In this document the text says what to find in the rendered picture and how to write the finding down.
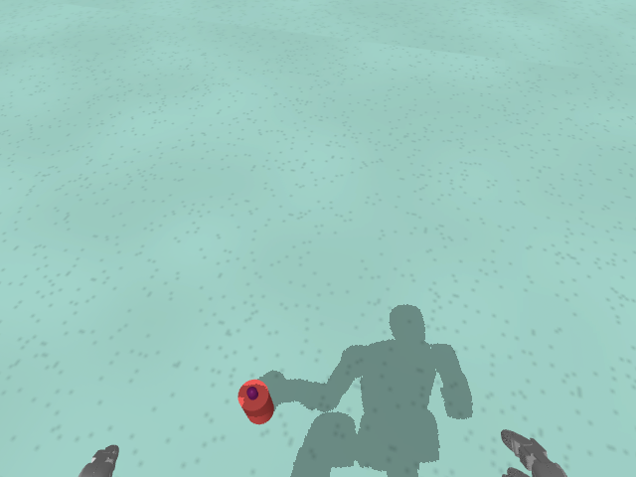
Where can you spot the left robot hand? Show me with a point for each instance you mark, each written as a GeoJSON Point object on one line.
{"type": "Point", "coordinates": [102, 463]}

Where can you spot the right robot hand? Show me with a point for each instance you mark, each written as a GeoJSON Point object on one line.
{"type": "Point", "coordinates": [531, 455]}

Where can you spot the bottle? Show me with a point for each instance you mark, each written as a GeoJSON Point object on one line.
{"type": "Point", "coordinates": [256, 402]}

